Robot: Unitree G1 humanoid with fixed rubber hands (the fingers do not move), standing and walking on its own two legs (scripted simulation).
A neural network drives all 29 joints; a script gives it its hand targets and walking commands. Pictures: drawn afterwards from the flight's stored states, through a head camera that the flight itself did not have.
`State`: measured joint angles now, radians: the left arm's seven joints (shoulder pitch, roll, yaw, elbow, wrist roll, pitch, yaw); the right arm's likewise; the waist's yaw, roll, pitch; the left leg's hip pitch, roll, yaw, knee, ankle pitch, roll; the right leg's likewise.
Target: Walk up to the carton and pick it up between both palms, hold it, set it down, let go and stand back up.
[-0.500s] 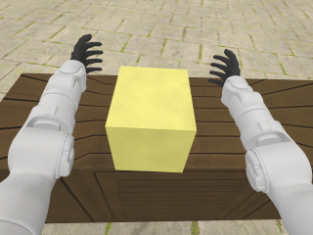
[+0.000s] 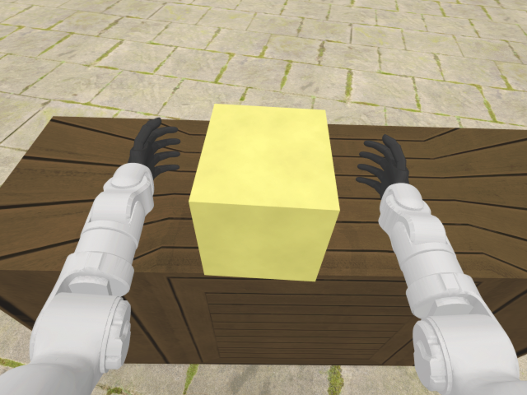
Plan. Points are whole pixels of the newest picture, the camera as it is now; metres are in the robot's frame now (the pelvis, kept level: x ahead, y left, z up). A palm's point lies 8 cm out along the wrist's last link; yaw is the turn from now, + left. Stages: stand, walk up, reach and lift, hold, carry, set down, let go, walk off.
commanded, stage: set down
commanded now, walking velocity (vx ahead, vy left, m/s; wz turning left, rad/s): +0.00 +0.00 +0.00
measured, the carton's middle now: (264, 192) +0.47 -0.01 +0.01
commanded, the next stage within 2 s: none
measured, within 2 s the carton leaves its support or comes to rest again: neither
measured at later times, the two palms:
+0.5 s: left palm (126, 231) +0.33 +0.20 +0.08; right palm (402, 240) +0.31 -0.21 +0.08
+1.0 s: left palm (117, 290) +0.26 +0.21 +0.03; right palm (399, 291) +0.25 -0.20 +0.03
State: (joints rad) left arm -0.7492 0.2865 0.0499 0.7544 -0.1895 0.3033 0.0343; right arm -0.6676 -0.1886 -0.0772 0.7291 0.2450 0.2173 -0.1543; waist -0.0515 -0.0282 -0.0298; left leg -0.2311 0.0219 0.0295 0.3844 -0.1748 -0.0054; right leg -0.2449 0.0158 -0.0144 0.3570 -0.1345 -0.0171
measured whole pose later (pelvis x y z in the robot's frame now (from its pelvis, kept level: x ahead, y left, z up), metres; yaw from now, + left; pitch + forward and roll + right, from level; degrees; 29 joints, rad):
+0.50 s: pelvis +0.02 +0.01 +0.00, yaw +0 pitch -3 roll +0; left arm -0.19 0.20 0.09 0.14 -0.12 0.34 0.00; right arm -0.13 -0.17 -0.06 0.20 0.23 0.15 -0.12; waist -0.02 -0.02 0.06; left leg -0.09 0.01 0.04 0.34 -0.19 0.00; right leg -0.10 0.01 0.00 0.31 -0.15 0.00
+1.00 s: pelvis +0.03 +0.01 +0.00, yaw +0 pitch -3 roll +0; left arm 0.15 0.23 -0.03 0.16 -0.18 0.01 0.00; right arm 0.23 -0.12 -0.03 0.11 0.17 -0.02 -0.09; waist 0.02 -0.01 0.04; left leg -0.05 0.01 0.03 0.32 -0.21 0.00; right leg -0.07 0.02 0.01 0.30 -0.16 -0.01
